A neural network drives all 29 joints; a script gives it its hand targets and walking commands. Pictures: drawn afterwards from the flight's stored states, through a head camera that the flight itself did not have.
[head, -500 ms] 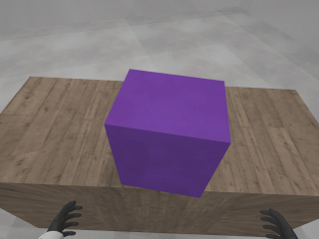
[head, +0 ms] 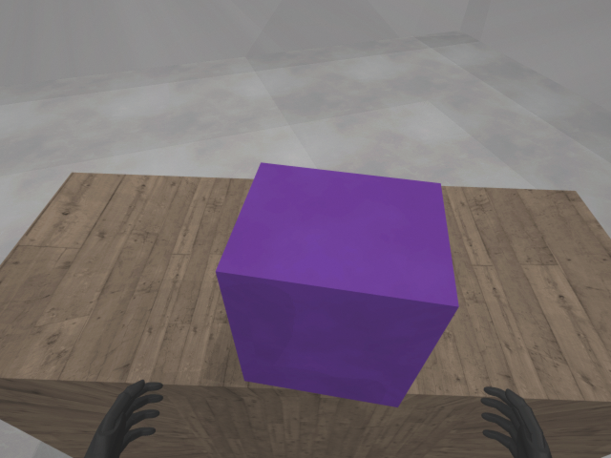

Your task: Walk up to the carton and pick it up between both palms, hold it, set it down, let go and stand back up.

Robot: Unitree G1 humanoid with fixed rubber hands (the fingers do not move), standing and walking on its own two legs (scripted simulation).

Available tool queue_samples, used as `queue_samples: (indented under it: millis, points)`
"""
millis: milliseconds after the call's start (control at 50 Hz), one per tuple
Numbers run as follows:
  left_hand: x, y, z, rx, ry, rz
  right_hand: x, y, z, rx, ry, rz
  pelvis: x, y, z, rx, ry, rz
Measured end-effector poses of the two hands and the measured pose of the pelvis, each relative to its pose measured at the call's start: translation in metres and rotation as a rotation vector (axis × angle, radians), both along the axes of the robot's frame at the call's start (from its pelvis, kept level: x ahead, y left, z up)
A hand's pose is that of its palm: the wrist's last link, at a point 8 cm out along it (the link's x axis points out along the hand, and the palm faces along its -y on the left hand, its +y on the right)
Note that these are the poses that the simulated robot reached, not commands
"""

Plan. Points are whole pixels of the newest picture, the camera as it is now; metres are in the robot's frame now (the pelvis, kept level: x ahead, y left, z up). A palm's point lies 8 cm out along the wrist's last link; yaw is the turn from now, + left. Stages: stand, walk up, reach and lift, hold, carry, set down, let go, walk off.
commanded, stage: reach and lift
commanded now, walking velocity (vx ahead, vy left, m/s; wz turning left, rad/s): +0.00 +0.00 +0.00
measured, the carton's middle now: (333, 291) +0.36 -0.01 +0.01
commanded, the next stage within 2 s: none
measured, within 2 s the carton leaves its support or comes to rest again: neither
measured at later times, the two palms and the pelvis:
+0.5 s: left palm (103, 430) +0.18 +0.26 +0.00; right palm (518, 436) +0.17 -0.23 -0.01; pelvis +0.00 +0.01 +0.00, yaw +0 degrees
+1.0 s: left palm (139, 358) +0.24 +0.22 +0.05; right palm (513, 388) +0.21 -0.21 +0.04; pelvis +0.01 +0.01 +0.00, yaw +0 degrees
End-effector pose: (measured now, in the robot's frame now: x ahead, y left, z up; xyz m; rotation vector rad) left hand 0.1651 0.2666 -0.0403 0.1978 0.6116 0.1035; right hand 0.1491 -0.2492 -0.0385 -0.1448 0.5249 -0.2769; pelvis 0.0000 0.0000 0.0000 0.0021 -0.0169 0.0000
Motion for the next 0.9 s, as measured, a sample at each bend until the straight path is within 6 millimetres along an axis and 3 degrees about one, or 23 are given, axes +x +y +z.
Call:
queue_samples:
  millis: [320,600,700,900]
  points:
    - [0.011,0.009,0.027,-0.057,-0.224,-0.018,0.013,0.02,0.015,0.075,-0.172,-0.063,0.007,0.013,0.0,-0.015,-0.004,-0.001]
    - [0.015,-0.012,0.043,-0.126,-0.325,-0.074,0.024,0.027,0.036,0.111,-0.257,-0.053,0.002,0.014,-0.001,-0.017,-0.015,0.001]
    - [0.03,-0.016,0.05,-0.147,-0.33,-0.06,0.029,0.028,0.039,0.117,-0.223,-0.05,0.002,0.013,-0.001,-0.017,-0.014,0.001]
    - [0.069,-0.033,0.081,-0.178,-0.342,-0.102,0.05,0.033,0.065,0.142,-0.252,-0.049,0.009,0.013,0.0,-0.017,-0.001,0.002]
